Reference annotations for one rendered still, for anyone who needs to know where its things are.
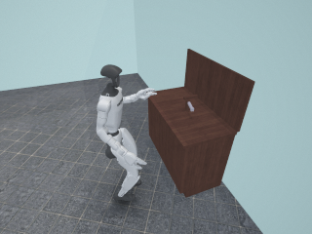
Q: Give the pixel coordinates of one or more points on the robot head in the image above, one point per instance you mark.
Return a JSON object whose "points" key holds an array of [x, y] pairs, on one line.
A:
{"points": [[113, 72]]}

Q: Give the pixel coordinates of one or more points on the robot right hand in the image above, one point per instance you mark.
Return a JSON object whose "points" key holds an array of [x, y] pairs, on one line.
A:
{"points": [[130, 159]]}

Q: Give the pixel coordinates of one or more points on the right robot forearm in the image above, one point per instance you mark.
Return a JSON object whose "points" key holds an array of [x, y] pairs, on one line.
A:
{"points": [[112, 142]]}

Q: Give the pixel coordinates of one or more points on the robot right shin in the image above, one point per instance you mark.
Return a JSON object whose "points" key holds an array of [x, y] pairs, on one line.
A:
{"points": [[128, 184]]}

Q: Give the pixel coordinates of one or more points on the counter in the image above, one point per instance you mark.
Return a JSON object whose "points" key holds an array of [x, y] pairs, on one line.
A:
{"points": [[195, 145]]}

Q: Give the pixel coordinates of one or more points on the left robot forearm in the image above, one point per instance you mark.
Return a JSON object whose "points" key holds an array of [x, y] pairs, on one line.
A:
{"points": [[129, 99]]}

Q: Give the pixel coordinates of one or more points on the right robot upper arm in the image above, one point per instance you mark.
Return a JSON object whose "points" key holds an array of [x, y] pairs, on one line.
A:
{"points": [[103, 108]]}

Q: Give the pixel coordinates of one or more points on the robot left hand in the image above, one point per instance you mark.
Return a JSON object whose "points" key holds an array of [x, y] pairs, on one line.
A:
{"points": [[145, 93]]}

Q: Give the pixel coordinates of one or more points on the tap lever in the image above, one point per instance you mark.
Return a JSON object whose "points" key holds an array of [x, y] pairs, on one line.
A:
{"points": [[190, 106]]}

